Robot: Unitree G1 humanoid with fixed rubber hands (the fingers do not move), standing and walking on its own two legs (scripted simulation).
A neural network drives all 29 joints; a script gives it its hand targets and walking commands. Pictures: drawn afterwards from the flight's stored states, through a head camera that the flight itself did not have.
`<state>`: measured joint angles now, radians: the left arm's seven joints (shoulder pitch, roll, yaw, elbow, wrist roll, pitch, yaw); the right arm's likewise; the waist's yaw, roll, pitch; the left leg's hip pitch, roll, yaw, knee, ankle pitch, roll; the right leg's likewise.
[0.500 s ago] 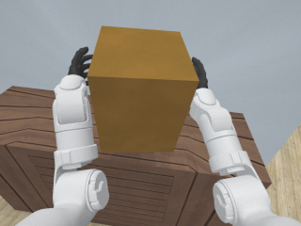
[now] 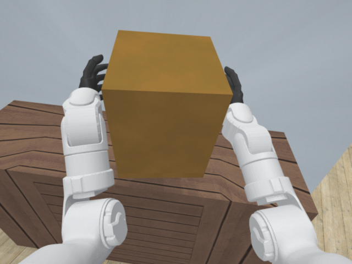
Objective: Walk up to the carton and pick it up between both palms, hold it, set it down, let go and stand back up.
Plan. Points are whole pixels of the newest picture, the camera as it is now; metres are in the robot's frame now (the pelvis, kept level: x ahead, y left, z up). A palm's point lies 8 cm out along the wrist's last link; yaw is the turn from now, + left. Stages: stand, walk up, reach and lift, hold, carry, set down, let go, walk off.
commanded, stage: hold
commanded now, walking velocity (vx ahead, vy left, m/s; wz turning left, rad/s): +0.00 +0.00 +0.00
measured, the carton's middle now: (163, 108) +0.38 +0.02 +0.21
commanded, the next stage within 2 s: none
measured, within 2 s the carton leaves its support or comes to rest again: neither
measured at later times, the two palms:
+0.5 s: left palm (93, 90) +0.36 +0.16 +0.27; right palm (233, 104) +0.36 -0.13 +0.24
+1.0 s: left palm (92, 91) +0.36 +0.16 +0.26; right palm (232, 104) +0.36 -0.13 +0.24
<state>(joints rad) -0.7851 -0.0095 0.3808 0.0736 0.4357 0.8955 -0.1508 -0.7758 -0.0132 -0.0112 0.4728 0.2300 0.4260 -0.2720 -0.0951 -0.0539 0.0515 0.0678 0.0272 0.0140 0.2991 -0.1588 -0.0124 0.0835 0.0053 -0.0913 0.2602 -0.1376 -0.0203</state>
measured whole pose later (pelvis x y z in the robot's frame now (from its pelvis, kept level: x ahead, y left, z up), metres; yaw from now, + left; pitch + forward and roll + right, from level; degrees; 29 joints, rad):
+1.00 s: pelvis +0.00 +0.00 +0.00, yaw +0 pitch -11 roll -1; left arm -0.83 -0.01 0.39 0.14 0.45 0.87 -0.14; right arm -0.81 -0.02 -0.03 0.54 0.20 0.40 -0.25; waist -0.10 -0.06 0.05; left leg 0.05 0.02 0.01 0.30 -0.15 -0.01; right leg 0.07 0.00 -0.09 0.25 -0.12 -0.02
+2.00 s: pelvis -0.01 +0.00 +0.00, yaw +0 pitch -12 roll -1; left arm -0.83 -0.01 0.38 0.13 0.45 0.87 -0.13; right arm -0.80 -0.01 -0.03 0.55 0.20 0.39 -0.25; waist -0.11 -0.06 0.06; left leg 0.05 0.02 0.01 0.30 -0.15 -0.01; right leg 0.07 0.00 -0.09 0.25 -0.12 -0.02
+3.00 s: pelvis +0.02 +0.01 +0.00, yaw +2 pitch -11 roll -1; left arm -0.67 -0.06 0.27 0.13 0.40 0.55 -0.09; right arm -0.59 0.03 -0.08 0.55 0.08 -0.03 -0.22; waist -0.06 -0.09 0.15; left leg 0.05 0.01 -0.01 0.35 -0.20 0.00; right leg 0.11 -0.01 -0.12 0.25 -0.16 0.00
